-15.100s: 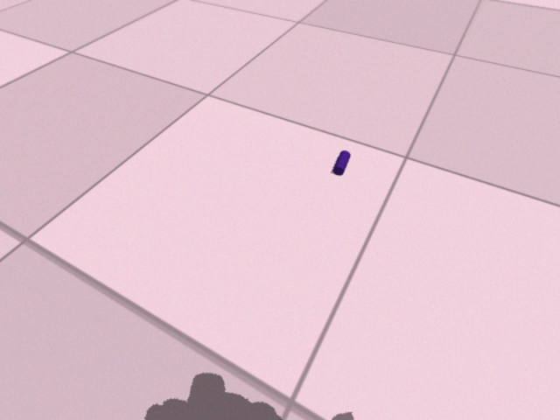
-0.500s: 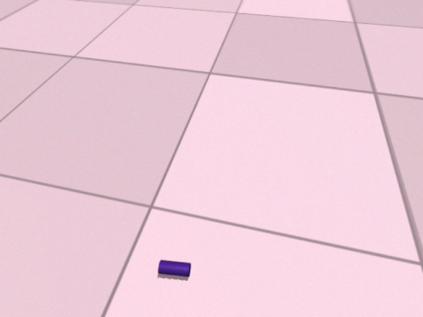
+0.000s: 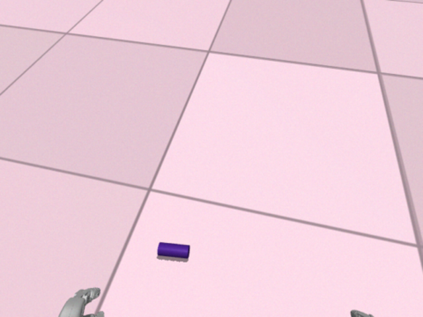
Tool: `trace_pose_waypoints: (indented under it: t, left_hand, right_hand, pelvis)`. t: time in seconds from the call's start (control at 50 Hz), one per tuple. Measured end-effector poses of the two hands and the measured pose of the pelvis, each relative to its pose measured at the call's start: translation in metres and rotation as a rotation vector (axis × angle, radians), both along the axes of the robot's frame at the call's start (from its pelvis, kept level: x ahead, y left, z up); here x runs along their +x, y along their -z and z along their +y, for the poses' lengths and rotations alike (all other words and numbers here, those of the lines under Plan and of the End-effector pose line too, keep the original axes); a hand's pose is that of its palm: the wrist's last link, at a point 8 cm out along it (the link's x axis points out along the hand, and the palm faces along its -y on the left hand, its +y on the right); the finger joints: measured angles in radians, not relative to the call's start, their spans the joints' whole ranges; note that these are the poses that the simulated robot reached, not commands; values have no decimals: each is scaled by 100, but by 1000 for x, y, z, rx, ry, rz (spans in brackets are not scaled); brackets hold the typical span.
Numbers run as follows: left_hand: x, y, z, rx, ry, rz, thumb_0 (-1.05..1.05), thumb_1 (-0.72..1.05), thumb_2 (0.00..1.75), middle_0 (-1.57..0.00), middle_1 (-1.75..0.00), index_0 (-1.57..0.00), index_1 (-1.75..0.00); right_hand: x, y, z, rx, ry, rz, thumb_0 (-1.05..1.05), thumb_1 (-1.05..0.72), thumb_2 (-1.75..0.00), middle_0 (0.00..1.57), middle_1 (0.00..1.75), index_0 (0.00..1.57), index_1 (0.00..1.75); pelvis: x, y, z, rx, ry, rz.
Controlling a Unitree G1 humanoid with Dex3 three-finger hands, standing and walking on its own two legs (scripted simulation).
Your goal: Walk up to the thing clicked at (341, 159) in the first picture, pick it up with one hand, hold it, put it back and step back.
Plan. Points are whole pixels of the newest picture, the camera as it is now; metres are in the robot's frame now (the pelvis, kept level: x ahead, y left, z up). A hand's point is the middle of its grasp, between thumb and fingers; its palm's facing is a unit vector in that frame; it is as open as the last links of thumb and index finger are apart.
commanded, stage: rise first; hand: left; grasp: from above
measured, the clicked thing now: (173, 250) +0.45 +0.21 -0.74
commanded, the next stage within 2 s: none
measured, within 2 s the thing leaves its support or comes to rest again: neither
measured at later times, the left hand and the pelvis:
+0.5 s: hand (108, 314) +0.15 +0.26 -0.21, palm faces -0.12 -0.90 -0.41, open 14.0 cm; pelvis +0.00 +0.01 -0.07, yaw -1 degrees
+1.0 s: hand (113, 316) +0.15 +0.28 -0.30, palm faces -0.33 -0.77 -0.55, open 14.2 cm; pelvis -0.03 +0.01 -0.15, yaw -1 degrees
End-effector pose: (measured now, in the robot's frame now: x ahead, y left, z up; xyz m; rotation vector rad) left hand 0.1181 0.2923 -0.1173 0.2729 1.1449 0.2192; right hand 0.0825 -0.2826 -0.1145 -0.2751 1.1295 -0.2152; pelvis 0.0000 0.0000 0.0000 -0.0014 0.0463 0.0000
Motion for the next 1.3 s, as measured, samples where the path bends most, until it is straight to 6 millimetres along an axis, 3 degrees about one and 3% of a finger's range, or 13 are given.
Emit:
trace_pose_waypoints:
  t: [0.08,0.14,0.28,0.4,0.66,0.88,1.02,1.16,1.3]
  left_hand:
    - [32,7,2,5,46,-37,1,54,92,-16,-64,-16,-63]
    - [44,8,1,21,76,-41,1,35,93,-14,-77,-15,-76]
    - [39,22,2,53,105,38,1,-14,95,-12,-95,-12,-95]
    - [32,42,8,81,124,28,0,-41,98,-10,-102,-9,-103]
    - [20,65,8,121,199,19,0,-55,100,-8,-105,-7,-106]
    - [14,90,12,178,276,17,0,-57,97,-10,-104,-9,-105]
    - [45,143,18,276,448,-20,0,-56,97,-12,-101,-10,-102]
    - [97,204,15,402,631,-126,0,-54,97,-14,-100,-12,-101]
    - [140,258,12,513,793,-172,0,-53,97,-15,-101,-14,-102]
  right_hand:
    - [1,5,12,22,12,-46,1,-90,-90,20,30,20,30]
    - [1,9,20,42,31,-70,1,-90,-90,20,30,20,30]
    - [13,15,30,61,26,-139,1,-90,-90,20,30,20,30]
    - [32,29,31,36,-9,-202,1,-89,-90,20,30,20,30]
    - [65,47,44,19,-74,-319,1,-89,-90,20,30,20,30]
    - [67,73,51,24,-110,-361,1,-91,-90,20,30,20,30]
    - [58,124,41,12,-142,-346,1,-91,-90,20,30,20,30]
    - [40,203,24,2,-135,-260,1,-91,-90,20,30,20,30]
    - [4,283,15,20,-115,-121,1,-92,-91,20,30,20,30]
  pelvis:
    - [-4,10,-1,0,12,58]
    - [-3,14,1,-1,18,76]
    - [2,28,7,-6,25,126]
    - [1,51,10,-12,23,181]
    - [-5,85,14,-32,16,257]
    - [-18,115,15,-40,12,318]
    - [-33,161,14,-32,15,405]
    - [-51,226,11,-26,24,493]
    - [-69,285,8,-27,34,543]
